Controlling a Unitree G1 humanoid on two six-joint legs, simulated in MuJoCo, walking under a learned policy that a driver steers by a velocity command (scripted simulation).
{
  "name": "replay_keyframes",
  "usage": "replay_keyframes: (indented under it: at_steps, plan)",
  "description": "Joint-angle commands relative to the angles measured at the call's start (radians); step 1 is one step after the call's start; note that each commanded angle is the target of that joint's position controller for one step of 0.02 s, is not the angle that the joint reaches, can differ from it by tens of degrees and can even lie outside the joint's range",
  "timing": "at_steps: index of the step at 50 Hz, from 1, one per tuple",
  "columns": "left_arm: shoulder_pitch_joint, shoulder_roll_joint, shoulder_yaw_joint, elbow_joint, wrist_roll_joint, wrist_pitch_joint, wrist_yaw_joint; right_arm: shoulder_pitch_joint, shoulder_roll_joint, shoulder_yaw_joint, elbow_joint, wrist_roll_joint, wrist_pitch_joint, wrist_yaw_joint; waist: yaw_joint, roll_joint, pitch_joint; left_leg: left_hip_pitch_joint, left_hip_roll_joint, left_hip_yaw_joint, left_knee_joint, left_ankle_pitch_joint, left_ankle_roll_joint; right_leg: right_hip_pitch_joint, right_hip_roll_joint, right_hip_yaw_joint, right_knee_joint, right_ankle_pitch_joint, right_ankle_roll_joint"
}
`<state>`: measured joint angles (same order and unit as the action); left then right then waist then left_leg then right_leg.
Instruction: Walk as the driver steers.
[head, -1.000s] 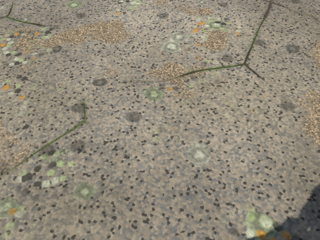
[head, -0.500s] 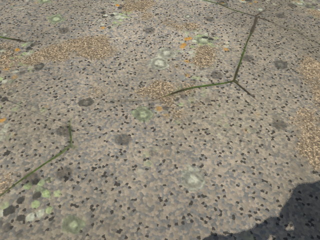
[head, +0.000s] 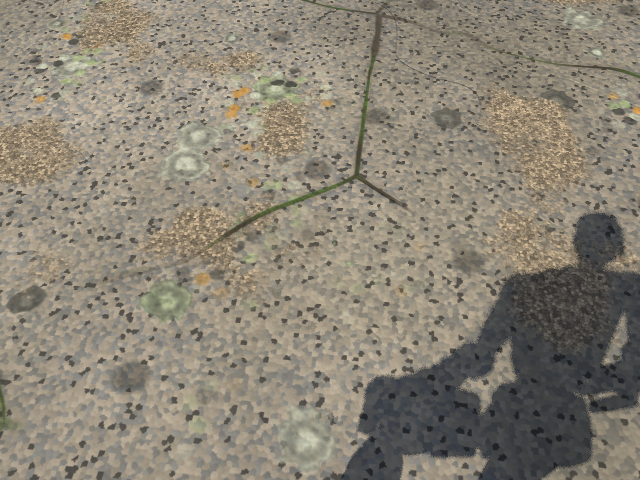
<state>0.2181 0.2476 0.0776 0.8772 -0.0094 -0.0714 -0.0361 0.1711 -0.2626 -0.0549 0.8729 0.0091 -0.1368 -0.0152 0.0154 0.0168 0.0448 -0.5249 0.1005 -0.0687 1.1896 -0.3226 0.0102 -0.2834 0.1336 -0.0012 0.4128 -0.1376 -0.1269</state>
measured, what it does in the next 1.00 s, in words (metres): walks ahead: left foot, then right foot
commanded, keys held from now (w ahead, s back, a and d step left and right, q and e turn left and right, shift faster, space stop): w+e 0.40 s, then w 0.32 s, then w+q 0.28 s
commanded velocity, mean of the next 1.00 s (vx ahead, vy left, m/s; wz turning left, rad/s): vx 0.50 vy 0.00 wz -0.29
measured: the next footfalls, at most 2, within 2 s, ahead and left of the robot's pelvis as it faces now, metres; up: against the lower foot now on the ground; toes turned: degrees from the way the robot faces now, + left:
left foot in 0.32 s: +0.38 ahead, +0.13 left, +0.00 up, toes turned -14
right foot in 0.80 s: +0.55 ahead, -0.21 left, +0.00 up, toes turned -21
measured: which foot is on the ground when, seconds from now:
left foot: up 0.00-0.30, down 0.32-0.80, up 0.82-1.00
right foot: down 0.00-0.34, up 0.36-0.78, down 0.80-1.00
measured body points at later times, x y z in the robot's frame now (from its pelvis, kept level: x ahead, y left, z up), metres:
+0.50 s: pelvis +0.29 +0.04 +0.00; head +0.31 +0.04 +0.45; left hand +0.46 +0.28 -0.11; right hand +0.32 -0.25 -0.10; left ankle +0.34 +0.14 -0.74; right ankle +0.23 -0.08 -0.65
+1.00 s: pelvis +0.52 -0.10 +0.01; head +0.54 -0.12 +0.46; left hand +0.70 +0.13 -0.10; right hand +0.53 -0.39 -0.12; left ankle +0.57 +0.06 -0.65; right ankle +0.51 -0.19 -0.74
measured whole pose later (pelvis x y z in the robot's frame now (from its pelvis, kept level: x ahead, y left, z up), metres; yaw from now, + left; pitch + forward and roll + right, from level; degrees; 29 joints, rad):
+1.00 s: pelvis +0.52 -0.10 +0.01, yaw -15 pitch +1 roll -1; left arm 0.25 0.25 0.06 0.77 0.01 -0.09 -0.02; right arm 0.26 -0.30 -0.07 0.86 0.03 -0.06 0.00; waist 0.01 0.05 0.01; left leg -0.58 0.10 -0.05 1.14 -0.28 0.01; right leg -0.22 0.01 -0.12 0.38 -0.19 -0.05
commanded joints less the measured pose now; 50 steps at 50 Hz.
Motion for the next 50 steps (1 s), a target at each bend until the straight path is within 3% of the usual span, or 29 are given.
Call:
replay_keyframes:
  at_steps: [1,3,6,10,13,15,16,17,18,19,20,21,22,25,28,31,34,37,38,39,40,41,42,43,44,45,46,47,50]
  plan:
    - [-0.042,0.138,0.025,-0.089,-0.002,-0.025,0.02,0.05,-0.089,-0.031,-0.059,-0.025,0.022,-0.014,-0.051,-0.029,-0.048,-0.054,0.036,0.002,-0.139,0.092,-0.041,-0.018,-0.264,0.296,-0.235,0.124,-0.181]
    - [0.011,0.163,0.031,-0.086,-0.002,-0.022,0.036,-0.049,-0.084,-0.029,-0.097,-0.029,0.026,-0.019,-0.017,-0.049,-0.026,-0.085,0.014,0.013,-0.295,0.225,-0.062,-0.032,-0.238,0.274,-0.235,0.11,-0.161]
    - [0.071,0.164,0.032,-0.082,-0.011,-0.011,0.046,-0.168,-0.06,-0.018,-0.135,-0.021,0.018,-0.01,0.033,-0.078,-0.022,-0.042,-0.039,0.017,-0.538,0.399,-0.06,-0.022,-0.201,0.251,-0.203,0.062,-0.11]
    - [0.134,0.159,0.031,-0.069,-0.019,0.0,0.049,-0.26,-0.078,-0.015,-0.18,-0.004,0.004,0.013,0.069,-0.099,-0.035,-0.016,-0.077,0.002,-0.671,0.414,-0.049,0.076,-0.232,0.327,-0.127,0.028,-0.092]
    - [0.145,0.165,0.033,-0.077,-0.014,0.013,0.057,-0.258,-0.114,-0.023,-0.197,0.001,-0.015,0.03,0.049,-0.121,-0.052,0.029,-0.099,-0.007,-0.734,0.29,-0.025,0.17,-0.267,0.418,-0.027,0.059,-0.082]
    - [0.117,0.147,0.026,-0.097,-0.009,0.017,0.059,-0.112,-0.151,-0.042,-0.165,-0.002,-0.027,0.027,-0.033,-0.146,-0.111,0.239,-0.1,0.013,-0.789,0.266,0.023,0.154,-0.227,0.418,0.091,0.161,-0.047]
    - [0.092,0.098,0.007,-0.121,-0.001,0.012,0.053,0.045,-0.2,-0.058,-0.145,-0.021,-0.031,0.019,-0.109,-0.101,-0.239,0.502,0.024,-0.087,-0.745,0.259,0.089,0.046,-0.173,0.353,0.318,0.142,-0.01]
    - [0.212,0.037,-0.012,-0.143,-0.022,-0.001,0.049,0.204,-0.294,-0.086,-0.119,-0.038,-0.017,0.011,-0.102,0.157,-0.42,0.918,0.269,-0.475,-0.767,0.11,0.253,-0.301,-0.031,0.198,0.666,-0.142,0.075]
    - [0.236,0.094,-0.012,-0.15,-0.033,-0.005,0.049,0.215,-0.231,-0.074,-0.107,-0.013,-0.004,0.017,-0.094,0.284,-0.433,0.958,0.353,-0.721,-0.856,-0.09,0.283,-0.481,-0.072,0.185,0.835,-0.453,0.086]
    - [0.161,0.184,0.012,-0.149,-0.037,0.0,0.049,0.156,-0.144,-0.05,-0.131,-0.005,0.005,0.014,-0.11,0.158,-0.276,0.827,0.313,-0.595,-0.877,-0.174,0.232,-0.548,-0.129,0.191,0.911,-0.378,0.091]
    - [0.093,0.187,0.015,-0.163,-0.027,0.008,0.051,0.099,-0.118,-0.04,-0.143,-0.009,0.016,0.011,-0.1,0.075,-0.17,0.684,0.268,-0.448,-0.896,-0.091,0.191,-0.537,-0.166,0.147,0.915,-0.297,0.098]
    - [0.054,0.165,0.015,-0.177,-0.013,0.009,0.049,0.06,-0.099,-0.032,-0.135,-0.015,0.022,0.013,-0.079,0.046,-0.089,0.548,0.217,-0.351,-0.931,0.008,0.181,-0.507,-0.191,0.137,0.861,-0.24,0.099]
    - [0.051,0.141,0.016,-0.181,-0.01,0.012,0.046,0.042,-0.082,-0.024,-0.128,-0.023,0.021,0.017,-0.051,0.063,-0.052,0.46,0.179,-0.275,-0.962,0.077,0.172,-0.463,-0.216,0.138,0.816,-0.208,0.096]
    - [0.071,0.074,0.001,-0.186,-0.016,0.022,0.04,0.048,-0.093,-0.029,-0.099,-0.015,0.009,0.03,-0.019,0.077,-0.032,0.365,0.143,-0.144,-1.03,0.208,0.196,-0.404,-0.23,0.111,0.712,-0.167,0.099]
    - [0.003,0.064,-0.01,-0.214,0.0,0.015,0.034,0.064,-0.135,-0.042,-0.077,-0.007,0.006,0.031,-0.02,0.047,-0.037,0.389,0.143,-0.061,-1.052,0.341,0.213,-0.417,-0.247,0.09,0.533,-0.038,0.109]
    - [-0.104,0.048,-0.024,-0.238,-0.001,0.0,0.018,0.088,-0.157,-0.045,-0.062,0.006,0.019,0.026,-0.053,0.047,-0.022,0.381,0.106,0.029,-1.053,0.375,0.185,-0.349,-0.235,0.03,0.326,0.112,0.11]
    - [-0.2,0.058,-0.026,-0.269,-0.011,-0.005,0.007,0.161,-0.183,-0.049,-0.033,0.017,0.033,0.026,-0.089,0.059,-0.005,0.43,0.129,0.034,-1.038,0.346,0.173,-0.314,-0.21,0.0,0.218,0.129,0.106]
    - [-0.234,0.088,-0.018,-0.295,-0.013,-0.009,-0.001,0.192,-0.198,-0.05,-0.008,0.027,0.051,0.024,-0.075,0.08,0.005,0.505,0.173,0.011,-0.983,0.403,0.152,-0.276,-0.188,-0.007,0.142,0.038,0.072]
    - [-0.193,0.107,-0.007,-0.29,-0.011,-0.013,-0.001,0.186,-0.206,-0.05,-0.004,0.028,0.058,0.023,-0.038,0.087,-0.016,0.508,0.171,0.01,-0.928,0.502,0.14,-0.196,-0.166,-0.02,0.108,0.02,0.057]
    - [-0.087,0.138,0.012,-0.259,-0.005,-0.015,0.003,0.176,-0.204,-0.045,-0.002,0.031,0.062,0.021,0.027,0.076,-0.076,0.485,0.137,0.043,-0.801,0.64,0.117,-0.029,-0.137,-0.041,0.061,0.039,0.035]
    - [0.074,0.195,0.04,-0.215,0.003,-0.015,0.013,0.177,-0.175,-0.032,-0.009,0.022,0.061,0.019,0.1,0.055,-0.182,0.375,0.083,0.08,-0.6,0.626,0.083,0.227,-0.168,-0.009,0.082,0.066,0.005]
    - [0.24,0.29,0.063,-0.195,0.026,-0.008,0.031,0.194,-0.09,-0.002,-0.048,-0.008,0.051,0.02,0.139,-0.119,-0.345,0.08,-0.009,0.133,-0.227,0.266,0.024,0.567,-0.43,0.304,0.094,0.052,-0.082]
    - [0.251,0.305,0.058,-0.193,0.026,-0.005,0.028,0.273,-0.04,0.015,-0.049,0.007,0.032,0.021,0.094,-0.305,-0.457,-0.149,-0.118,0.016,0.012,-0.28,0.004,0.679,-0.581,0.681,-0.048,-0.074,-0.183]
    - [0.222,0.216,0.035,-0.191,0.017,-0.007,0.024,0.209,-0.145,-0.016,-0.044,0.036,0.027,0.023,0.114,-0.184,-0.336,-0.247,-0.068,-0.053,0.11,-0.243,0.008,0.587,-0.543,0.602,-0.075,-0.14,-0.147]
    - [0.161,0.178,0.021,-0.19,0.005,-0.011,0.023,0.15,-0.159,-0.022,-0.064,0.041,0.027,0.024,0.09,-0.163,-0.213,-0.276,-0.027,-0.031,0.095,-0.15,0.017,0.459,-0.506,0.443,-0.095,-0.105,-0.109]
    - [0.088,0.144,0.011,-0.191,0.007,-0.015,0.019,0.124,-0.146,-0.023,-0.063,0.03,0.034,0.018,0.053,-0.112,-0.155,-0.237,0.01,-0.019,0.05,-0.065,0.014,0.337,-0.46,0.346,-0.131,-0.068,-0.086]
    - [0.039,0.114,0.004,-0.191,0.011,-0.022,0.014,0.124,-0.137,-0.029,-0.06,0.02,0.047,0.015,0.021,-0.132,-0.104,-0.196,0.034,-0.022,0.008,-0.004,0.01,0.241,-0.425,0.262,-0.174,-0.022,-0.072]
    - [0.008,0.1,0.003,-0.186,0.018,-0.031,0.012,0.151,-0.119,-0.029,-0.053,0.022,0.064,0.016,-0.009,-0.149,-0.089,-0.138,0.049,-0.028,-0.005,0.041,0.006,0.175,-0.406,0.201,-0.212,0.009,-0.065]
    - [-0.007,0.107,0.014,-0.156,0.026,-0.053,0.019,0.141,-0.074,-0.026,-0.062,0.023,0.093,0.016,-0.037,-0.103,-0.051,-0.142,0.049,-0.038,-0.043,0.131,-0.008,0.121,-0.398,0.073,-0.27,0.147,-0.071]
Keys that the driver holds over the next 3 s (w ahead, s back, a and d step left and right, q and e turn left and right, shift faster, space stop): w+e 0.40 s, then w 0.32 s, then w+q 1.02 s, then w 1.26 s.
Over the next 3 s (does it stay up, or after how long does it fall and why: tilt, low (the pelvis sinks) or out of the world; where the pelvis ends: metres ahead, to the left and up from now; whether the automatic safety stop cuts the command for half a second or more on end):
stays up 1.60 0.04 0.00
